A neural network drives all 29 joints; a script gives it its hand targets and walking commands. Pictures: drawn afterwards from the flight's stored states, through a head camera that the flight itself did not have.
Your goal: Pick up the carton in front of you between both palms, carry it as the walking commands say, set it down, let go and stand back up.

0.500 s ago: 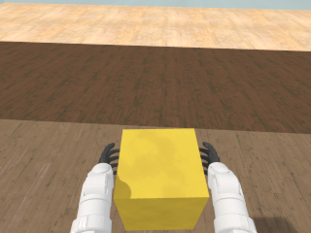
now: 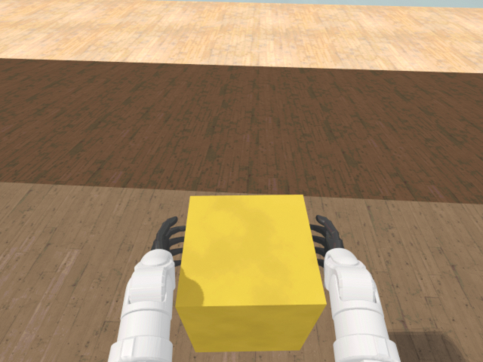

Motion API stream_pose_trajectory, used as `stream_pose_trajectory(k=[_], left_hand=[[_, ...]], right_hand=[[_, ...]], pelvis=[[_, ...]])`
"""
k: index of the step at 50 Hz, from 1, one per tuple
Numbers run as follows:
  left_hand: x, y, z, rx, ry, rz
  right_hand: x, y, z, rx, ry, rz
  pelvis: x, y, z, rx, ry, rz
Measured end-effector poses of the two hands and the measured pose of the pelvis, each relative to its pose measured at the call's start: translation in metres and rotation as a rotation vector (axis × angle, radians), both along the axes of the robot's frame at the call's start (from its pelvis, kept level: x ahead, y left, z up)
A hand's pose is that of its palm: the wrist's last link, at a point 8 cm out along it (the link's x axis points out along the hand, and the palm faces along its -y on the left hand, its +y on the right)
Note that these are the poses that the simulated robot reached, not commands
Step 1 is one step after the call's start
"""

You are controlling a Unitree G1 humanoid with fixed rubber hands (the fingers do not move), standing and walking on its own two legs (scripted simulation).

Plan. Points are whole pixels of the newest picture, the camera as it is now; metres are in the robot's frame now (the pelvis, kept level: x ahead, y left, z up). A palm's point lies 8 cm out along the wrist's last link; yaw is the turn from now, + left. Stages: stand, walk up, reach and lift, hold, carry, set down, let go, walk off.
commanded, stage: reach and lift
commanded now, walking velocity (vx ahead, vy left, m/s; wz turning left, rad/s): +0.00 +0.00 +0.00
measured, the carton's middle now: (247, 276) +0.29 +0.00 -0.04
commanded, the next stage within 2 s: hold in 0.30 s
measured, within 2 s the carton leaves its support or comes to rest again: neither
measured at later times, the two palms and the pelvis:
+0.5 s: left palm (159, 253) +0.28 +0.15 +0.05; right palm (337, 252) +0.28 -0.15 +0.05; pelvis +0.00 +0.00 +0.00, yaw +0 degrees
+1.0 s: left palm (159, 254) +0.28 +0.15 +0.05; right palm (337, 253) +0.28 -0.15 +0.05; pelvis -0.01 +0.00 +0.00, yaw +0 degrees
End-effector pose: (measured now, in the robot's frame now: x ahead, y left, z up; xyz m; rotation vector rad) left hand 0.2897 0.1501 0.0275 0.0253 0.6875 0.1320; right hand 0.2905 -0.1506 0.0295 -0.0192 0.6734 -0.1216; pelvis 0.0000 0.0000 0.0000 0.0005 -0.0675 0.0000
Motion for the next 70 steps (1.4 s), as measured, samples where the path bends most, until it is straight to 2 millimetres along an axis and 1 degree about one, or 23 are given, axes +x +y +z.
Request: stream_pose_trajectory(k=[8,16,24,37,47,59,63,66,70], left_hand=[[0.000,-0.001,0.003,0.007,0.002,-0.004],[-0.001,-0.001,0.007,0.008,-0.002,-0.003],[-0.005,-0.001,0.023,0.003,-0.033,-0.003],[-0.010,0.000,0.020,-0.005,-0.013,0.002],[-0.007,0.000,0.022,-0.008,-0.019,0.002],[-0.005,-0.001,0.022,0.003,-0.014,-0.005],[-0.002,-0.001,0.022,0.003,-0.022,-0.005],[0.005,-0.003,0.025,-0.002,-0.038,-0.001],[0.023,-0.009,0.034,-0.014,-0.073,0.004]], right_hand=[[0.001,0.000,0.004,-0.008,0.002,0.006],[0.000,0.000,0.008,-0.009,-0.001,0.008],[-0.005,-0.001,0.023,-0.006,-0.032,0.001],[-0.010,0.000,0.021,0.002,-0.013,-0.005],[-0.008,0.000,0.023,0.004,-0.018,-0.009],[-0.006,-0.001,0.022,-0.007,-0.013,-0.002],[-0.003,-0.001,0.022,-0.003,-0.021,-0.004],[0.004,-0.003,0.025,0.000,-0.037,-0.010],[0.019,-0.009,0.031,0.018,-0.071,-0.029]], pelvis=[[0.006,-0.001,0.002,0.000,-0.007,0.000],[0.006,-0.001,0.002,0.000,-0.016,0.000],[0.004,-0.001,0.004,-0.001,-0.038,0.001],[-0.007,0.000,0.002,-0.001,-0.055,0.002],[-0.007,0.001,0.002,-0.001,-0.055,0.001],[-0.001,0.000,0.003,0.000,-0.051,0.000],[0.003,0.000,0.000,0.000,0.004,-0.008],[0.010,-0.002,-0.003,0.001,0.048,-0.014],[0.027,-0.007,-0.010,0.004,0.089,-0.023]])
